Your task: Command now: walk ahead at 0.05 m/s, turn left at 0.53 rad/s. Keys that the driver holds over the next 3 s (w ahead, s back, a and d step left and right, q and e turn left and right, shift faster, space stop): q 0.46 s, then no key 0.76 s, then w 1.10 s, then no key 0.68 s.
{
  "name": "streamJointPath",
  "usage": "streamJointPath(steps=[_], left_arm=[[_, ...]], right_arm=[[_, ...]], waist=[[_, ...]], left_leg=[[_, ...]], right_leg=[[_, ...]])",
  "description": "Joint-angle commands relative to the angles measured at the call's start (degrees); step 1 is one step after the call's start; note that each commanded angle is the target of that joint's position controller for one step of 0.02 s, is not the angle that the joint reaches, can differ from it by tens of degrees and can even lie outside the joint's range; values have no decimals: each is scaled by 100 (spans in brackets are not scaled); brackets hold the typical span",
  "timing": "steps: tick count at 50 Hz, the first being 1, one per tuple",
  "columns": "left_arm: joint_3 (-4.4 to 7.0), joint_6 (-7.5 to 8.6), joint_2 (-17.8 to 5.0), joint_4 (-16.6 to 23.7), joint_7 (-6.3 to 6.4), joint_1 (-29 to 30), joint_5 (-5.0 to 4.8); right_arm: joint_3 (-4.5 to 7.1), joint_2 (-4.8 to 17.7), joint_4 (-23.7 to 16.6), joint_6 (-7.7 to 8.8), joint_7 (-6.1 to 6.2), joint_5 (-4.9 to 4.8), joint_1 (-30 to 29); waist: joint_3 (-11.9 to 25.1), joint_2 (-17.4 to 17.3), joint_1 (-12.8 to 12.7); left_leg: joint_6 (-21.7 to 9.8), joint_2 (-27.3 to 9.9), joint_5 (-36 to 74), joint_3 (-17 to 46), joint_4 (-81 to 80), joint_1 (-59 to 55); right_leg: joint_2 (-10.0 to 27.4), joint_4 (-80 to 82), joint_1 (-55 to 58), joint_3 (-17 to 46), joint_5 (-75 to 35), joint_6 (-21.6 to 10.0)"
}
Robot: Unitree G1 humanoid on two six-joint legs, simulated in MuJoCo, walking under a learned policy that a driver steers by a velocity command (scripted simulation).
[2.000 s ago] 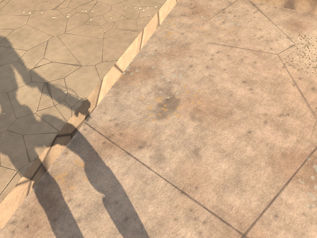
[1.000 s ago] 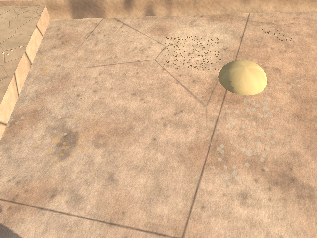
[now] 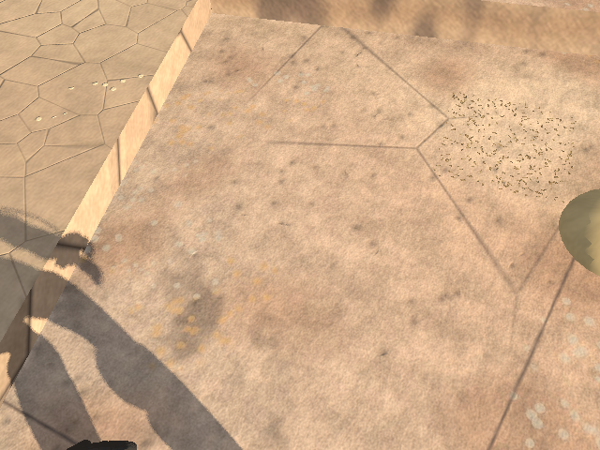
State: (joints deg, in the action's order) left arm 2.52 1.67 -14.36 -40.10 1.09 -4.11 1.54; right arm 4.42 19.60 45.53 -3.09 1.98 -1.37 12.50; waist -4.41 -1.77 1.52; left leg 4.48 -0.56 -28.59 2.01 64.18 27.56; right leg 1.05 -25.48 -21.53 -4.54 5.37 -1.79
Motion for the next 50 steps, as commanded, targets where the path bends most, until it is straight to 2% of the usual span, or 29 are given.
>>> streamJointPath(steps=[1, 4, 7, 9, 10, 11, 12, 13, 14, 15, 16, 17, 19, 24, 27, 30, 32, 34, 35, 36, 37, 38, 39, 40, 42, 44, 50], left_arm=[[268, 33, -902, 246, 71, 120, 13], [326, -12, -1052, 191, 100, 214, -45], [369, -75, -1187, 101, 70, 192, -115], [382, -126, -1213, 42, 56, 282, -224], [365, -156, -1098, -42, 52, 148, -260], [325, -195, -870, -178, 22, -134, -244], [234, -218, -550, -8, -23, -281, 5], [310, -194, -782, 219, 48, 470, -22], [361, -203, -919, 220, 91, 534, -137], [399, -217, -948, 119, 136, 323, -157], [435, -232, -990, -30, 187, 171, -102], [450, -231, -988, -72, 203, 62, -62], [445, -188, -913, -76, 172, -22, -115], [360, -133, -763, 0, 119, 178, -164], [319, -118, -762, -28, 42, 166, -183], [304, -91, -818, -40, -16, 95, -213], [287, -62, -819, -49, -56, 33, -219], [256, -10, -731, -138, -111, -211, -201], [247, 20, -757, -180, -129, -342, -140], [285, 32, -1054, -149, -108, -428, -40], [339, 5, -1418, -107, -81, -281, 5], [223, 6, -1032, -148, -91, -75, 11], [151, 26, -818, -93, -110, 119, -25], [158, 37, -859, -141, -113, 76, -44], [133, 88, -907, -195, -121, -18, -82], [95, 96, -885, -224, -134, -86, -65], [26, 44, -801, -328, -108, -216, -107]], right_arm=[[85, 264, -379, -70, 10, 46, 526], [48, 245, -582, -56, -88, 73, 252], [98, 386, -704, -77, -192, 67, 169], [145, 392, -676, -84, -246, 73, 358], [197, 456, -606, -84, -237, 95, 538], [283, 695, -588, -79, -188, 124, 724], [409, 1377, -792, -67, -60, 117, 662], [384, 1449, -969, 71, -119, 354, 571], [343, 1296, -978, 207, -149, 390, 313], [323, 1156, -1009, 283, -131, 269, -6], [252, 915, -1053, 295, -105, 156, -207], [201, 812, -1084, 289, -66, 111, -314], [140, 674, -1122, 276, -12, 138, -207], [187, 780, -1169, 217, 63, 100, 7], [176, 771, -1211, 178, 37, 154, -51], [145, 755, -1204, 139, -33, 179, -130], [110, 706, -1183, 119, -61, 155, -209], [51, 589, -1165, 107, -60, 89, -398], [19, 514, -1132, 122, -51, 71, -362], [-33, 358, -1112, 167, -47, 170, -170], [-52, 266, -1077, 231, -80, 263, 198], [-43, 318, -1098, 249, -72, 280, 60], [-2, 479, -1044, 242, -56, 271, -67], [4, 448, -1058, 221, -44, 258, -276], [-19, 358, -1075, 135, -57, 276, -371], [-17, 358, -1002, 131, -101, 231, -279], [-26, 274, -833, 217, -92, 230, -196]], waist=[[924, 1033, 26], [1083, 951, -52], [1067, 968, -59], [1039, 916, 128], [1020, 776, 169], [794, 85, 169], [597, -1796, -127], [689, -1377, 287], [601, -867, 138], [539, -659, -66], [601, -513, -138], [654, -578, -208], [882, -575, -225], [918, -591, -54], [892, -707, 35], [863, -716, 75], [865, -686, 55], [880, -590, -165], [879, -464, -247], [1015, 3, -130], [1005, 1032, 240], [934, 1360, 203], [807, 1152, 134], [802, 1100, 38], [764, 1026, -36], [655, 691, -68], [619, 113, -182]], left_leg=[[64, -286, 345, -86, -414, -121], [-90, -391, 724, -196, -1208, -520], [-283, -338, 838, -391, -1812, -838], [-504, -198, 1299, -598, -2709, -1323], [-671, -55, 1543, -601, -3150, -1717], [-966, -314, 2208, 70, -3923, -2116], [-1756, -1841, 3801, 2296, -4359, -2615], [-2462, -2141, 3413, 2912, -4738, -1842], [-2248, -1851, 2903, 2415, -4810, -1737], [-1905, -1565, 2582, 2039, -4761, -1724], [-1675, -1393, 2508, 1839, -4693, -1795], [-1619, -1269, 2804, 1681, -4649, -1733], [-1651, -1142, 3303, 1576, -4564, -1912], [-1690, -1068, 3255, 1766, -4395, -2454], [-1761, -1065, 3173, 1844, -4335, -2178], [-1818, -1074, 3542, 1984, -4212, -1947], [-1803, -1061, 3828, 2110, -4077, -1986], [-1612, -867, 3807, 2071, -3880, -1901], [-1388, -712, 3441, 2018, -3844, -1692], [-1050, -421, 2614, 1744, -3536, -1346], [-737, 262, 1071, 1062, -3009, -888], [-474, 268, 489, 693, -3086, -981], [-372, 147, 715, 633, -3148, -1161], [-367, 140, 1212, 610, -3328, -1214], [-390, 19, 1979, 703, -3655, -1592], [-555, 23, 2284, 720, -3639, -1711], [-602, -46, 2643, 840, -3779, -1638]], right_leg=[[1511, 1122, 717, 957, -664, -1236], [1655, 1119, 781, 691, -643, -1246], [1773, 1011, 892, 540, -334, -1123], [1713, 662, 818, 317, -4, -831], [1558, 291, 597, 124, 383, -551], [1175, -617, 12, -278, 1076, -64], [250, -2508, -1543, -760, 3101, 615], [-109, -3538, -1805, 387, 3402, 571], [0, -3879, -1828, 666, 2857, 441], [73, -3846, -1857, 750, 2280, 369], [122, -3837, -1825, 792, 1944, 390], [80, -3943, -1665, 781, 1669, 445], [-31, -4020, -1492, 809, 1378, 523], [-105, -2710, -1437, 918, 1221, 694], [-76, -2099, -842, 851, 1352, 710], [-90, -1673, -289, 759, 1566, 646], [-94, -1246, -35, 728, 1579, 578], [-117, -95, 555, 648, 826, 445], [-6, 581, 1073, 731, -104, 328], [615, 579, 1653, 1234, -1101, 114], [1329, 386, 1865, 1920, -2356, -398], [1639, 516, 1349, 2267, -1801, -981], [1418, 572, 1236, 2112, -1300, -957], [1144, 523, 1286, 1915, -943, -726], [863, 471, 1076, 1644, -342, -397], [524, 398, 925, 1249, 232, -122], [289, 66, 1086, 968, 137, -43]])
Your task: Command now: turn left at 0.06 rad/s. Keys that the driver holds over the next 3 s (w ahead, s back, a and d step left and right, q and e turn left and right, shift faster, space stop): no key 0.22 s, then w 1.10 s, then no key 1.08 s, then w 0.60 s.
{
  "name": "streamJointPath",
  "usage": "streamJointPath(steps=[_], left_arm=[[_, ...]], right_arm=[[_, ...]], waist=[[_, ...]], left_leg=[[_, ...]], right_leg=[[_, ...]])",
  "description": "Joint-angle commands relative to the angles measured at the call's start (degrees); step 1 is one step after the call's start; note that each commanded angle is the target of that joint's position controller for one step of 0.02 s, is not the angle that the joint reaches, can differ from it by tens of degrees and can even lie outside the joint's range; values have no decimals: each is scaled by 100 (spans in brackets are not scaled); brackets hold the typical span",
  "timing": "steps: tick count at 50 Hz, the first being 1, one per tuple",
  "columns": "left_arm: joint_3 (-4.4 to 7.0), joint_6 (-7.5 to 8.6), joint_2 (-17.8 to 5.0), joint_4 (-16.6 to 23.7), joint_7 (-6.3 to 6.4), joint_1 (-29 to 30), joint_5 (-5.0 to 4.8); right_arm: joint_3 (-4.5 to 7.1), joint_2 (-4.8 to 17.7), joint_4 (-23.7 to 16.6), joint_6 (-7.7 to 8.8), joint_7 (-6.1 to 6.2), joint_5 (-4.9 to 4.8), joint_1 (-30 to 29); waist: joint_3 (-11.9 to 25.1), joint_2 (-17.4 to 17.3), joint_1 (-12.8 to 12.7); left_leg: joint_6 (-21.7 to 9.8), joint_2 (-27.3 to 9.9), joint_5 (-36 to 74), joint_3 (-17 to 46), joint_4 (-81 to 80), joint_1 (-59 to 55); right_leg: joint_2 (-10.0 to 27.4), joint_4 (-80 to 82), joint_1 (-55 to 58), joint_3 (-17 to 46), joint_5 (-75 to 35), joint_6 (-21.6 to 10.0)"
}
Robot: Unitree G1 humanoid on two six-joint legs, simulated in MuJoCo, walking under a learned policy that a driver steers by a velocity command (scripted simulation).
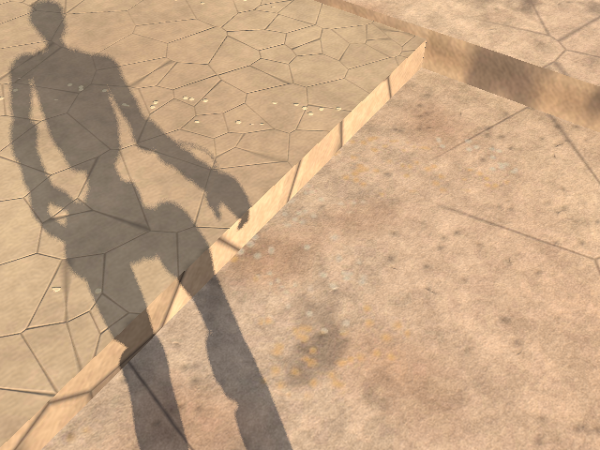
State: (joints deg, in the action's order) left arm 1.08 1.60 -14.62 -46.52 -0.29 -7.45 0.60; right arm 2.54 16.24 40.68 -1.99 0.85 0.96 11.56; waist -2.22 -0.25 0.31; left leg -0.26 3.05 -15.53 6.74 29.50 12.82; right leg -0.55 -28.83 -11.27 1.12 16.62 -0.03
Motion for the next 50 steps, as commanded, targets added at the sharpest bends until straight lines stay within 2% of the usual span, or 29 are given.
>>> streamJointPath(steps=[1, 11, 12, 14, 16, 18, 19, 20, 22, 23, 24, 25, 26, 27, 28, 29, 31, 33, 36, 38, 40, 42, 44, 45, 46, 47, 48, 49, 50], left_arm=[[160, 40, -762, 291, 29, 116, -13], [106, 7, -719, -51, 29, 104, -19], [95, 0, -693, -120, 35, 30, -13], [132, -22, -811, -188, 57, -14, -75], [149, 29, -882, -210, 91, -182, -135], [229, 140, -1143, -334, 99, -572, -169], [270, 158, -1253, -345, 108, -612, -171], [283, 166, -1270, -321, 111, -584, -175], [252, 139, -1166, -176, 71, -198, -220], [221, 125, -1051, -94, 54, -1, -212], [120, 169, -712, 43, 46, 234, -184], [77, 295, -550, 265, 55, 339, -149], [158, 392, -856, 300, 59, 311, -190], [201, 443, -960, 223, 2, 80, -292], [179, 472, -881, 152, -48, -1, -321], [181, 486, -840, 162, -89, 100, -277], [172, 461, -702, 206, -184, 282, -208], [100, 430, -479, 286, -263, 442, -168], [-6, 453, -288, 570, -301, 1092, -123], [-8, 455, -356, 702, -304, 1375, -153], [33, 452, -518, 806, -303, 1437, -193], [99, 470, -688, 839, -311, 1334, -191], [238, 453, -939, 708, -265, 684, -173], [366, 420, -1122, 455, -212, -189, -182], [456, 377, -1360, 243, -141, -1185, -150], [575, 349, -1873, 112, -135, -1768, -36], [443, 369, -1371, 95, -164, -1648, -126], [378, 377, -1146, 153, -141, -1111, -150], [341, 380, -999, 238, -126, -726, -118]], right_arm=[[160, 600, -329, 116, 27, -5, -89], [145, 563, -145, 159, 96, -11, 55], [133, 525, -89, 153, 106, -12, 135], [154, 553, -57, 146, 127, -62, 200], [130, 479, -145, 254, 125, -105, 139], [86, 265, -267, 466, 70, -187, -40], [87, 281, -325, 557, 44, -224, -173], [91, 300, -339, 633, 9, -237, -200], [117, 286, -136, 724, -67, -247, 294], [183, 377, 93, 729, -77, -242, 778], [300, 697, 250, 731, -60, -206, 1340], [468, 1273, 347, 738, -107, -193, 1926], [387, 1057, 311, 770, -139, -133, 1981], [294, 763, 244, 790, -129, -92, 1709], [266, 649, 167, 791, -121, -71, 1563], [238, 610, 164, 766, -124, -89, 1461], [144, 404, 203, 691, -125, -80, 1456], [155, 480, 244, 640, -90, -136, 1544], [179, 690, 285, 607, 5, -151, 1542], [202, 812, 374, 626, 25, -141, 1691], [226, 869, 462, 650, 22, -189, 1683], [246, 879, 518, 629, 27, -216, 1597], [279, 978, 521, 554, 36, -164, 1474], [250, 921, 510, 490, 50, -127, 1436], [173, 800, 414, 469, 73, -53, 1484], [-56, -64, 318, 564, -2, -77, 2272], [-12, 298, 440, 695, -25, -198, 2104], [120, 712, 254, 767, -53, -393, 1447], [104, 774, 148, 817, -39, -386, 999]], waist=[[391, -76, -68], [301, -40, -55], [413, -21, -56], [153, 140, -59], [-379, 390, -138], [-542, 912, -215], [-678, 998, -233], [-679, 978, -215], [-448, 906, 128], [-247, 799, 346], [-107, 109, 566], [131, -1385, 692], [98, -1321, 649], [-72, -826, 409], [-43, -552, 326], [-146, -346, 301], [-152, -465, 261], [-157, -463, 278], [-351, -407, 388], [-444, -519, 452], [-530, -598, 342], [-433, -595, 154], [163, -753, -241], [718, -718, -669], [1438, -432, -1044], [2373, 1298, -618], [2489, 1359, -741], [1324, 1049, -640], [794, 460, -494]], left_leg=[[-123, -409, 1327, 374, -322, -155], [-105, -422, 1341, 370, -354, -234], [-115, -357, 855, 303, -370, -285], [-221, -128, -1039, 97, -219, 72], [-288, -74, -1940, -30, 43, 831], [-219, -12, -1218, -487, 849, 1361], [-218, -169, -963, -566, 1006, 1518], [-264, -285, -909, -514, 966, 1393], [-405, -240, -677, -683, -1, 215], [-417, -197, -186, -605, -307, -798], [-632, -711, -530, 429, -768, -1476], [-1238, -1780, -812, 2423, -1547, -2304], [-1667, -2300, -395, 3337, -1743, -2484], [-1620, -2257, -38, 2843, -1613, -2510], [-1476, -2072, 166, 2309, -1636, -2546], [-1365, -1964, 547, 1895, -1742, -2504], [-1157, -1668, 1611, 1138, -1911, -2229], [-1156, -1503, 2075, 666, -2046, -1951], [-1091, -1247, 1816, 123, -2312, -1178], [-1066, -1296, 1548, 44, -2480, -868], [-996, -1503, 1647, 52, -2472, -1013], [-869, -1669, 2372, -11, -2184, -1445], [-701, -1619, 4386, -196, -1212, -1752], [-553, -1395, 5008, -390, -139, -1534], [-390, -1212, 3900, -433, 1370, -416], [26, -118, 68, -498, 3808, 1826], [-36, -7, -1571, 249, 4667, 2433], [-103, -348, -1244, 117, 4912, 3012], [-176, -668, -716, -54, 4655, 2850]], right_leg=[[429, 385, 70, 384, -970, -212], [328, 413, 30, 324, -881, -147], [275, 459, 55, 283, -378, -156], [211, 530, -201, 357, 1331, -336], [556, 888, -384, 970, 2579, -687], [1406, 1560, -41, 2213, 3101, -1197], [1769, 1762, -47, 2661, 3014, -1405], [1851, 1768, -151, 2724, 2697, -1450], [1444, 1535, -587, 1933, 1896, -1141], [1079, 1183, -1081, 1414, 1370, -890], [517, 54, -1672, 669, 644, -531], [-180, -1821, -2610, -172, 544, -137], [-139, -2977, -3343, 259, 1525, -112], [152, -3551, -3694, 461, 1337, -253], [344, -3677, -3831, 412, 899, -367], [499, -3555, -3988, 320, 507, -405], [655, -3172, -3737, 124, 18, -341], [600, -2688, -3568, -122, -372, -163], [398, -1259, -2872, -352, -1286, 62], [223, -633, -2323, -439, -1777, 84], [211, -308, -2161, -271, -1926, -47], [179, -111, -2031, -189, -1785, -240], [-85, -163, -1142, -376, -1433, -475], [-223, -130, -36, -504, -1400, -632], [465, -386, 1679, 234, -1256, -913], [2045, 177, 3633, 3225, 386, -1888], [2184, 1281, 3498, 4643, 1293, -1916], [2047, 1408, 2636, 3762, 1343, -1646], [1843, 1488, 1696, 2950, 775, -1491]])
Over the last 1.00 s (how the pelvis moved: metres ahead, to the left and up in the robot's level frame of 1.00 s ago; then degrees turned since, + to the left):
0.05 0.02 0.00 22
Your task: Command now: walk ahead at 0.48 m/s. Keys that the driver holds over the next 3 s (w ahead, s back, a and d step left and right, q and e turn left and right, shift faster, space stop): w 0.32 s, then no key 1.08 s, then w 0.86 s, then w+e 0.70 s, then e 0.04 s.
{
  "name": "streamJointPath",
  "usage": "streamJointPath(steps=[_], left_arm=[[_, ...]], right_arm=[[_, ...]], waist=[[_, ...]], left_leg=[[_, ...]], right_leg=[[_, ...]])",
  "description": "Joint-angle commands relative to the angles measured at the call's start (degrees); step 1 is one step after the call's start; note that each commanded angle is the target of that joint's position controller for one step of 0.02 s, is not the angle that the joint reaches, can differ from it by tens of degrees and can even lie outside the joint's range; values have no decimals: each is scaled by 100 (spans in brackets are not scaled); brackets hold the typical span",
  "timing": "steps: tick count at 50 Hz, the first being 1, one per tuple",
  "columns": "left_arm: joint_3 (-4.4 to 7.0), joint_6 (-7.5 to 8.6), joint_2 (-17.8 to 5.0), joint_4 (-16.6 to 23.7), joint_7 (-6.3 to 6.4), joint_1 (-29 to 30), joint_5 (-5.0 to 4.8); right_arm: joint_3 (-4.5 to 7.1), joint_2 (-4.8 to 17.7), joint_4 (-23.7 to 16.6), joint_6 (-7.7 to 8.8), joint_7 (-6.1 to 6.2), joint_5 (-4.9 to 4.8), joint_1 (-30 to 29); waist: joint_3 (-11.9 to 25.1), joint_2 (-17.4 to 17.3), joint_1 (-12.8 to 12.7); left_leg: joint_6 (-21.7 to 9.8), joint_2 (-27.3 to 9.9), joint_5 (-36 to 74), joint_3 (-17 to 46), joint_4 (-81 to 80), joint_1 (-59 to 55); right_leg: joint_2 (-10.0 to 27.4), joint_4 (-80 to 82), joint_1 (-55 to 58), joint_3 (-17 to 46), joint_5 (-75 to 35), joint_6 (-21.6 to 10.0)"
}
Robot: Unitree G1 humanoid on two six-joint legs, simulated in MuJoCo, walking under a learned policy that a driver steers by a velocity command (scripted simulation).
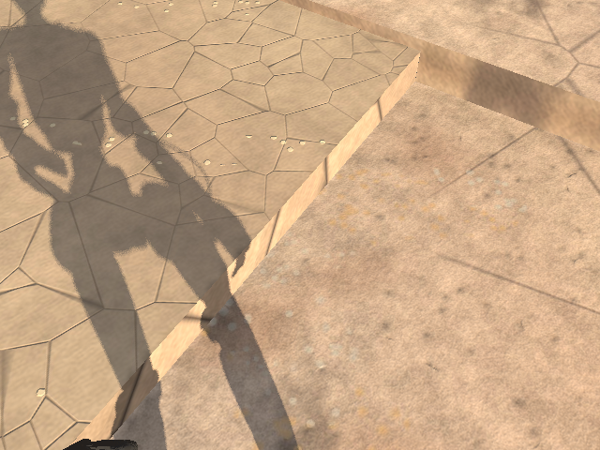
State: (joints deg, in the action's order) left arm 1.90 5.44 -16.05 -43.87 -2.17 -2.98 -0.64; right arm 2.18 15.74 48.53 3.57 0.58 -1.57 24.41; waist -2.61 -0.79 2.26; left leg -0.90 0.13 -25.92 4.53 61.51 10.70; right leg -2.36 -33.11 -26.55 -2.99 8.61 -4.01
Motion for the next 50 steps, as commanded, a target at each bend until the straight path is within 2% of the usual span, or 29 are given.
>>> streamJointPath(steps=[1, 2, 3, 6, 9, 12, 16, 18, 20, 21, 22, 23, 24, 25, 27, 28, 29, 31, 35, 37, 38, 39, 40, 41, 42, 44, 45, 47, 50], left_arm=[[228, 14, -739, 2, 47, -888, 87], [186, 55, -585, 17, 33, -721, 173], [183, 76, -539, 6, 18, -636, 174], [216, 167, -640, -135, 21, -743, 78], [251, 141, -800, -248, 103, -1009, 47], [262, 72, -930, -336, 153, -1327, -1], [273, -61, -1027, -544, 156, -1850, -51], [270, -175, -1012, -618, 187, -1921, -19], [295, -257, -1105, -627, 233, -1823, -4], [278, -283, -1085, -580, 251, -1652, -8], [203, -265, -919, -492, 264, -1672, 59], [27, -173, -421, -363, 232, -2163, 206], [53, -196, -365, -688, 259, -2870, -54], [126, -243, -609, -743, 283, -2506, 54], [78, -314, -429, -641, 248, -1845, 153], [77, -416, -418, -627, 222, -1807, 231], [58, -531, -354, -764, 200, -2042, 282], [0, -656, -211, -835, 193, -2198, 240], [-68, -752, -191, -864, 270, -1802, 209], [-94, -739, -138, -921, 280, -1755, 260], [-97, -703, -215, -894, 286, -1598, 311], [-81, -636, -449, -826, 310, -1477, 365], [-26, -594, -786, -758, 331, -1094, 248], [-63, -568, -592, -814, 302, -901, 158], [-114, -527, -390, -857, 293, -795, 149], [-117, -455, -321, -1015, 314, -965, 128], [32, -416, -665, -977, 370, -834, 72], [-27, -422, -333, -1061, 437, -1048, 86], [-26, -454, -250, -1153, 446, -1089, 79]], right_arm=[[160, 787, -661, 268, 13, -28, -503], [189, 754, -618, 210, 31, 37, -413], [171, 628, -554, 136, 30, 50, -262], [135, 479, -597, 0, 53, 128, -425], [109, 458, -798, 55, 49, 184, -1117], [36, 306, -937, 156, -23, 147, -1791], [0, 328, -1167, 230, -155, 69, -2495], [20, 400, -1256, 277, -230, 117, -2623], [107, 607, -1170, 308, -258, 167, -2195], [192, 764, -970, 331, -243, 205, -1548], [287, 1084, -819, 346, -202, 270, -938], [356, 1551, -764, 297, -153, 431, -370], [223, 963, -508, 152, -122, 510, 226], [189, 847, -499, 78, -111, 329, 109], [-6, 315, -510, 50, -44, 265, -910], [-55, 231, -485, 34, -8, 232, -1170], [-73, 262, -454, 18, 3, 272, -1328], [-70, 366, -344, 39, -38, 332, -1499], [-46, 447, -29, -27, -93, 324, -1335], [-44, 465, 38, -133, -85, 249, -1472], [-73, 368, 91, -178, -69, 261, -1410], [-103, 229, 129, -216, -68, 289, -1274], [-125, 48, 235, -278, -62, 213, -794], [-146, 30, 435, -347, -28, 214, -711], [-124, 102, 512, -352, -10, 239, -723], [-70, 274, 680, -293, 5, 258, -665], [38, 602, 620, -255, 103, 276, -932], [8, 380, 706, -223, 156, 258, -986], [-10, 190, 845, -214, 173, 239, -937]], waist=[[488, 252, -485], [434, 356, -253], [427, 493, -122], [160, 454, -36], [-24, 273, -224], [-82, 214, -510], [-195, 226, -806], [-159, 275, -759], [231, 503, -458], [646, 497, -80], [1241, 307, 181], [2206, -775, 107], [3092, -1207, 228], [2585, -519, 221], [1058, -439, -121], [819, -546, -292], [823, -564, -442], [873, -665, -614], [865, -830, -439], [701, -588, -559], [480, -327, -533], [231, 169, -418], [67, 860, 4], [-53, 954, -11], [-226, 894, 28], [-94, 772, -45], [-35, 614, -163], [48, 248, -267], [55, 197, -275]], left_leg=[[-108, -593, 677, 75, 1092, 2817], [-125, -785, 905, 137, 846, 2410], [-100, -844, 1000, 136, 710, 2159], [68, -950, 1293, 9, 133, 2262], [200, -977, 2284, -56, -956, 2699], [200, -757, 3155, -293, -2210, 2454], [132, -575, 3188, -375, -2963, 2540], [1, -414, 2851, -398, -3282, 2482], [-174, -187, 2578, -465, -3457, 1802], [-323, -23, 2920, -598, -3692, 907], [-545, -401, 4363, -369, -3596, -354], [-1341, -1899, 6522, 1286, -2963, -2670], [-1886, -2816, 8337, 2295, -3000, -3353], [-1691, -2376, 8167, 1664, -3183, -2710], [-1209, -1824, 6772, 816, -3824, -1130], [-1038, -1590, 6315, 532, -4071, -493], [-1015, -1420, 6222, 261, -4187, 40], [-1056, -1241, 5871, -79, -4306, 505], [-941, -1153, 3608, 33, -4465, 708], [-708, -1023, 1645, 136, -4465, 1181], [-467, -880, 789, 190, -4444, 1444], [-223, -640, 394, 101, -4166, 1507], [-55, -131, 632, -279, -4060, 912], [-10, -143, 1082, -321, -4024, -92], [1, -230, 1448, -236, -4056, -380], [-27, -400, 1847, -103, -4118, -411], [4, -183, 1413, -332, -4059, 6], [19, -192, 1285, -312, -4212, 267], [36, -197, 1635, -352, -4172, 164]], right_leg=[[1810, 2047, 2389, 2793, 893, -1023], [1587, 2187, 1878, 2365, 439, -952], [1489, 2357, 1570, 2131, 292, -987], [1398, 2716, 1123, 1576, -93, -1129], [1288, 2814, 1365, 1209, -492, -1062], [1112, 2772, 1556, 805, -724, -851], [1360, 2504, 2311, 852, -771, -833], [1451, 2039, 2765, 854, -1725, -710], [1442, 1354, 3069, 848, -3009, -487], [1210, 617, 3002, 699, -3675, -315], [877, -381, 2481, 509, -3190, -63], [269, -2351, 588, 304, -520, 327], [-385, -3663, -27, 490, 2967, 347], [-142, -3806, -180, 977, 2726, 320], [322, -3131, -270, 871, 2184, 342], [417, -2730, 145, 807, 1896, 391], [329, -2606, 720, 604, 1663, 440], [285, -1919, 1226, 410, 1525, 487], [326, -658, 1647, 224, 828, 417], [295, 155, 2173, 150, 252, 307], [433, 648, 2308, 391, 75, 242], [1004, 1306, 2131, 1089, 264, 151], [1466, 1769, 1210, 1662, 965, -69], [1446, 2094, 297, 1720, 1935, -85], [1205, 2153, 136, 1542, 2030, 87], [903, 1948, 686, 1175, 1105, 233], [586, 1498, 1046, 740, 981, 260], [580, 1345, 1278, 698, 688, 181], [577, 1236, 1330, 653, 53, 119]])
Over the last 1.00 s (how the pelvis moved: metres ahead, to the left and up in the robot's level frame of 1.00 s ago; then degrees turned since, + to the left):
0.29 -0.03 -0.02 0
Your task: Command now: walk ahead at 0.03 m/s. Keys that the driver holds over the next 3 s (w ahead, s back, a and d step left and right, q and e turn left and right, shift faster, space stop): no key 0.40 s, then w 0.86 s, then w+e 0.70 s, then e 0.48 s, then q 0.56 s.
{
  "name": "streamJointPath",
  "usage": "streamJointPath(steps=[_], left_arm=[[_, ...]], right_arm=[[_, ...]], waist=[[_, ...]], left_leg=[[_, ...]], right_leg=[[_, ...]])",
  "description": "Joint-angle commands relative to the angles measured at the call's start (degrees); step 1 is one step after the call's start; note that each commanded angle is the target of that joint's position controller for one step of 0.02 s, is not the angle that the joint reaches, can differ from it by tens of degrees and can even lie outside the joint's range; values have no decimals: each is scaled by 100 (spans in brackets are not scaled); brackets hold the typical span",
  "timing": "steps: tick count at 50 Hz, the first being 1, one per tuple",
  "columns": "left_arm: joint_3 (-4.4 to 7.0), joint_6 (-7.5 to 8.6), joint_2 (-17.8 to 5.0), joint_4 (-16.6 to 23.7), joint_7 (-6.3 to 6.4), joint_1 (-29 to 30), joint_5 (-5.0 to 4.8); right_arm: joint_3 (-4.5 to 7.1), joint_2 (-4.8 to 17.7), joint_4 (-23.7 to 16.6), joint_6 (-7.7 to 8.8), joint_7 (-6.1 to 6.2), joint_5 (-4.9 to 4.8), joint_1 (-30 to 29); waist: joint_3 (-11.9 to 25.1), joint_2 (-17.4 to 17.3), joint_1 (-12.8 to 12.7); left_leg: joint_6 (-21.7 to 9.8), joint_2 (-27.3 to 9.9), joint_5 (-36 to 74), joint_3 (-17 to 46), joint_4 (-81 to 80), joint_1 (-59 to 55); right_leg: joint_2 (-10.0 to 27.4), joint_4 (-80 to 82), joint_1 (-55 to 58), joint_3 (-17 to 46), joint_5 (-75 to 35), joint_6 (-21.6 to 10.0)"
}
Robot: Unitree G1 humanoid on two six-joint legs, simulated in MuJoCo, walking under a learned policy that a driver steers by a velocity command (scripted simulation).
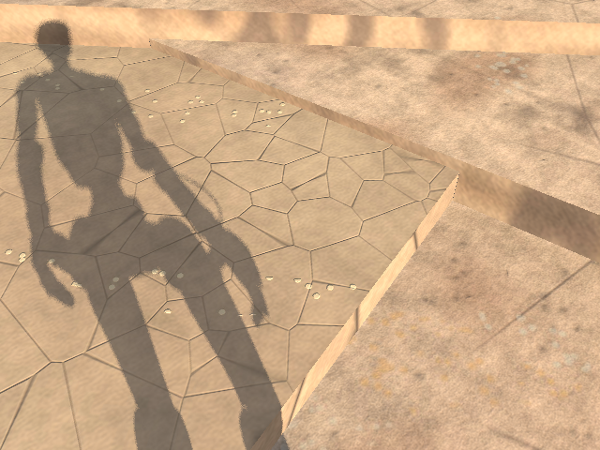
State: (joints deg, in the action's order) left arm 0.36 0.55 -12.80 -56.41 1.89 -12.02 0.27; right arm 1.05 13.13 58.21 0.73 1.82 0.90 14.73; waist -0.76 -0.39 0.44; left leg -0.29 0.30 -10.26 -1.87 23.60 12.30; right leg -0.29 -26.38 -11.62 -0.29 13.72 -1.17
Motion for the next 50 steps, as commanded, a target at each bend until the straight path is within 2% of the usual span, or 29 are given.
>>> streamJointPath(steps=[1, 9, 20, 21, 22, 23, 24, 25, 26, 27, 28, 30, 31, 32, 33, 34, 35, 36, 37, 38, 39, 40, 41, 42, 44, 48, 50], left_arm=[[139, 37, -606, 91, 32, -156, -11], [174, 44, -701, -15, -27, 13, -26], [189, 22, -667, -189, -23, 51, -17], [179, 15, -616, -263, -16, -54, -15], [107, -17, -449, -411, 5, -404, 142], [189, -68, -675, -440, 5, -423, 131], [268, -106, -912, -425, -6, -476, 122], [326, -121, -1057, -435, -17, -581, 111], [344, -113, -1058, -452, -23, -655, 106], [335, -82, -962, -475, -41, -717, 126], [338, -37, -916, -477, -55, -711, 151], [353, 50, -866, -457, -82, -587, 134], [358, 79, -841, -432, -97, -467, 100], [369, 94, -838, -387, -113, -284, 51], [357, 111, -745, -340, -121, -173, 35], [292, 169, -526, -232, -137, -39, 63], [164, 223, -89, 0, -188, 125, 38], [271, 227, -484, 109, -212, 256, 191], [311, 238, -575, 95, -256, 321, 230], [282, 278, -422, 11, -316, 162, 188], [409, 446, -688, -43, -187, -29, -450], [434, 523, -773, -70, -167, 6, -449], [444, 545, -663, -76, -183, 67, -349], [441, 534, -523, -58, -203, 155, -285], [410, 471, -281, 98, -246, 559, -187], [289, 431, -114, 608, -300, 1660, -175], [259, 422, -125, 758, -338, 1960, -195]], right_arm=[[115, 488, -94, 70, 51, -10, 25], [153, 623, 89, 10, 81, -44, -87], [190, 637, 276, -46, 117, -56, -312], [177, 560, 351, -53, 117, -52, -221], [81, 276, 499, -111, 57, 56, 52], [89, 257, 461, -138, 18, 86, -44], [105, 338, 362, -147, -23, 133, -234], [103, 329, 241, -134, -65, 173, -425], [96, 310, 147, -97, -101, 182, -521], [102, 322, 63, -42, -135, 156, -614], [116, 346, 7, 25, -165, 131, -625], [124, 307, -18, 152, -214, 79, -504], [124, 235, 45, 204, -217, 56, -285], [120, 133, 194, 243, -209, 39, 133], [155, 134, 411, 267, -175, 30, 685], [229, 375, 560, 305, -118, 79, 1239], [361, 937, 634, 323, -73, 97, 1910], [410, 1081, 798, 254, -85, 79, 2067], [327, 752, 602, 252, -98, 103, 1502], [276, 573, 450, 298, -116, 79, 1124], [333, 754, 256, 494, -127, -230, 958], [280, 603, 281, 569, -145, -273, 895], [229, 420, 324, 576, -151, -217, 996], [206, 340, 380, 550, -146, -165, 1171], [191, 371, 417, 474, -116, -101, 1402], [205, 594, 278, 428, -27, -33, 1430], [231, 661, 294, 440, -12, -76, 1569]], waist=[[-65, 138, -88], [116, 51, -47], [40, 85, -36], [171, 110, -33], [134, 118, -69], [-215, 372, -100], [-512, 605, -183], [-772, 801, -264], [-921, 913, -298], [-966, 913, -317], [-931, 850, -283], [-804, 720, -158], [-719, 661, -27], [-640, 597, 189], [-517, 418, 394], [-386, -168, 595], [-127, -1530, 795], [-537, -1399, 695], [-901, -585, 366], [-885, -376, 161], [-591, -530, 175], [-513, -309, 88], [-447, -272, 65], [-421, -324, 86], [-463, -373, 167], [-781, -344, 338], [-871, -391, 373]], left_leg=[[-29, -217, 194, 286, -348, -67], [-36, -270, 773, 289, -164, -368], [-9, -300, 683, 284, -157, -397], [-5, -230, 200, 196, -153, -449], [-83, -322, -531, 284, -101, -413], [-141, -84, -1324, 77, 248, -56], [-172, 68, -1698, -79, 653, 465], [-206, 131, -1714, -222, 1037, 881], [-265, 16, -1552, -176, 1426, 1138], [-305, -105, -1556, -63, 1709, 1311], [-342, -189, -1630, 12, 1829, 1451], [-403, -201, -1490, -56, 1389, 1198], [-430, -115, -1182, -174, 956, 696], [-457, 25, -708, -364, 348, -112], [-456, 177, -484, -402, -41, -1068], [-519, -357, -1004, 391, -512, -1893], [-895, -1719, -2773, 2650, -1640, -2482], [-1318, -2293, -3190, 3632, -1871, -2011], [-1298, -2123, -3029, 3230, -1772, -1625], [-1163, -1863, -2500, 2723, -1790, -1409], [-1178, -1831, -1567, 2652, -1726, -1933], [-1074, -1758, -682, 2170, -1655, -2085], [-969, -1579, 40, 1703, -1618, -2018], [-920, -1475, 635, 1401, -1577, -2007], [-946, -1336, 1472, 1012, -1554, -1831], [-907, -1117, 1888, 552, -1799, -1015], [-885, -1142, 2013, 426, -1900, -956]], right_leg=[[365, 530, -124, 371, -651, -167], [337, 453, 32, 341, -1417, -196], [296, 548, 65, 333, -1333, -210], [256, 618, 122, 306, -743, -228], [576, 947, 130, 736, 461, -374], [599, 1142, 4, 972, 1838, -526], [835, 1451, -53, 1389, 2810, -708], [1187, 1739, -49, 1847, 3333, -921], [1491, 1945, -63, 2194, 3378, -1105], [1649, 2058, -25, 2343, 3121, -1204], [1683, 2053, 156, 2309, 2733, -1243], [1517, 1876, 294, 1891, 2036, -1173], [1354, 1736, 119, 1602, 1756, -1090], [1151, 1484, -282, 1273, 1615, -987], [907, 1040, -813, 992, 1541, -878], [556, 105, -1489, 521, 1398, -695], [-166, -1647, -2424, -322, 1534, -413], [-181, -2752, -2935, -132, 1925, -483], [163, -3331, -3110, 173, 1412, -541], [310, -3407, -3010, 227, 893, -537], [446, -3727, -3305, 378, 554, -454], [594, -3689, -3460, 414, 216, -415], [669, -3531, -3364, 346, -29, -363], [695, -3382, -3369, 229, -156, -281], [680, -3067, -3456, 30, -419, -75], [449, -1576, -2969, -249, -1306, 90], [334, -1039, -2682, -342, -1614, 29]])
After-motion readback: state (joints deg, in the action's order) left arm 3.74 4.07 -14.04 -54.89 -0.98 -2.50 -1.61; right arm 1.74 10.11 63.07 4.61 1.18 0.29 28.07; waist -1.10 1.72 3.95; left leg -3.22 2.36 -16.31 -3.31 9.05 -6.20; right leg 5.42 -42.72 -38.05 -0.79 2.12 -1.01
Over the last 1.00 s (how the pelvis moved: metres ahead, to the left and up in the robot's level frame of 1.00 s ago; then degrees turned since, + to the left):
0.36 0.02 0.02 0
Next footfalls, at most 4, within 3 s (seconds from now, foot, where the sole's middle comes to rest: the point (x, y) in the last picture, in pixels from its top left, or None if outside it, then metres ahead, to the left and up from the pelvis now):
1.16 right None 0.49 -0.09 -0.78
1.74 left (287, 316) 0.80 0.07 -0.66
2.32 right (416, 280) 0.99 -0.28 -0.78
2.60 left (349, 199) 1.20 -0.10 -0.66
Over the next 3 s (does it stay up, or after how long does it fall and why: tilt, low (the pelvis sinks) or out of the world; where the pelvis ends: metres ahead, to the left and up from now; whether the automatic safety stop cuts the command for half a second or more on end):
stays up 1.05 -0.15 0.08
